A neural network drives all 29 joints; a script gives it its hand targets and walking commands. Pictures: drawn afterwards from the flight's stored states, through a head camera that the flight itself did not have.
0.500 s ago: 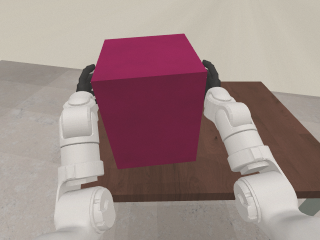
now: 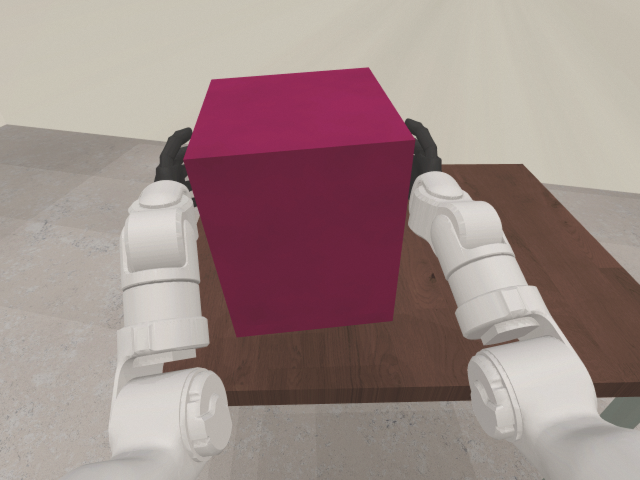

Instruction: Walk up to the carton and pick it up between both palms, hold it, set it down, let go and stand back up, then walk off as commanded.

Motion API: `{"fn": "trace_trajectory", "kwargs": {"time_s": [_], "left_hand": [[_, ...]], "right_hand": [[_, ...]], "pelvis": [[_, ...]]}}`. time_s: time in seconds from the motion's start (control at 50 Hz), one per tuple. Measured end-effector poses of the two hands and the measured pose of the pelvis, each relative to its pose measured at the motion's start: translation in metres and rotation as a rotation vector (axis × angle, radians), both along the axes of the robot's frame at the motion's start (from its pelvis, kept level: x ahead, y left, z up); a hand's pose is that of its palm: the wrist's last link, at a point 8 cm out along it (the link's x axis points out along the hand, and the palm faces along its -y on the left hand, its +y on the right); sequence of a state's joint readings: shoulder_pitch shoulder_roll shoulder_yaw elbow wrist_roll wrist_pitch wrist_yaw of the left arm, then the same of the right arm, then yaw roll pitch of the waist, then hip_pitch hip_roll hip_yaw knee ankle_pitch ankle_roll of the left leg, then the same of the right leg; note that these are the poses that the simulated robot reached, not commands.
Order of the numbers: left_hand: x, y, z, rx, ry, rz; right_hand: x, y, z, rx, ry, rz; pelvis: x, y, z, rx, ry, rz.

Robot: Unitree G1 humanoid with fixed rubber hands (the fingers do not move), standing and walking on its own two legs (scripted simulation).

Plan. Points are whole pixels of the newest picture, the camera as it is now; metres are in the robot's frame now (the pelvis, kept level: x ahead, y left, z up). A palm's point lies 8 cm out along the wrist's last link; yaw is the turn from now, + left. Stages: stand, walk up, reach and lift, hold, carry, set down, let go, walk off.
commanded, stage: hold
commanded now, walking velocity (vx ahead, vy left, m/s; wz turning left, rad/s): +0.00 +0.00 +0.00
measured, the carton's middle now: (303, 201) +0.40 +0.00 +0.21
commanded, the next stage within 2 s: set down in 2.00 s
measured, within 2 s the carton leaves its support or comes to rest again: neither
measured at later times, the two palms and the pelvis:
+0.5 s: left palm (171, 196) +0.37 +0.15 +0.25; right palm (421, 183) +0.37 -0.14 +0.25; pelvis +0.00 +0.00 +0.00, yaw +0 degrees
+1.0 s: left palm (172, 195) +0.37 +0.15 +0.25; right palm (423, 183) +0.37 -0.14 +0.25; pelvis +0.00 +0.00 +0.00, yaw +0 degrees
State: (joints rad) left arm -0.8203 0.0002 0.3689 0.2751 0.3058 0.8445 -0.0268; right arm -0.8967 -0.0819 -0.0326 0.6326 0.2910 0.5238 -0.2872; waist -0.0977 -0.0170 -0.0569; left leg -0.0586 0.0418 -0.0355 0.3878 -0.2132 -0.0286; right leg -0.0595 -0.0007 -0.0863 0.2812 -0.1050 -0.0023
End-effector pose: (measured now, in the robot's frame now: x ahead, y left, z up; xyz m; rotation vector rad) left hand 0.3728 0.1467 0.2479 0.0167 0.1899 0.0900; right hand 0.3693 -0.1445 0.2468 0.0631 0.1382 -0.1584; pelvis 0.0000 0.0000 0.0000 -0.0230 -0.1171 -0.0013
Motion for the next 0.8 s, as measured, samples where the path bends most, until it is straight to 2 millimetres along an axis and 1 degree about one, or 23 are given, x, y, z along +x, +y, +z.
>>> {"fn": "trace_trajectory", "kwargs": {"time_s": [0.26, 0.42, 0.8], "left_hand": [[-0.0011, 0.0014, -0.0033, -0.005, 0.006, 0.002], [-0.0034, 0.0030, 0.0001, 0.001, -0.014, 0.005], [-0.0024, 0.0019, 0.0000, 0.000, -0.004, 0.002]], "right_hand": [[-0.0006, 0.0014, -0.0026, 0.004, 0.007, 0.000], [-0.0019, 0.0030, 0.0007, 0.003, -0.012, 0.004], [-0.0023, 0.0020, -0.0009, 0.009, 0.001, 0.000]], "pelvis": [[0.0003, -0.0002, -0.0003, 0.000, -0.001, 0.000], [0.0010, 0.0003, -0.0002, -0.002, -0.001, 0.004], [0.0003, 0.0020, -0.0003, -0.001, -0.002, 0.000]]}}
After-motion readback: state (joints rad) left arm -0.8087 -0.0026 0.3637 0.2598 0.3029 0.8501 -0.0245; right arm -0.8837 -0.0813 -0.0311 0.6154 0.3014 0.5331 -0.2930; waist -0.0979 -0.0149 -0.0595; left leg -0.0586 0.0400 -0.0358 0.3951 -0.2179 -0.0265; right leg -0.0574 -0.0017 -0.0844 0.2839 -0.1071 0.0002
